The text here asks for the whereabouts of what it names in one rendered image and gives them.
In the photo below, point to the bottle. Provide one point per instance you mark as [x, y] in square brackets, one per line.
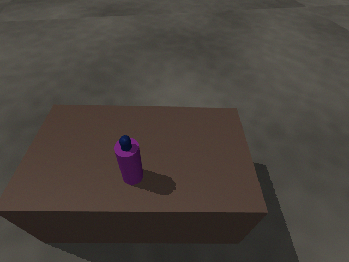
[129, 160]

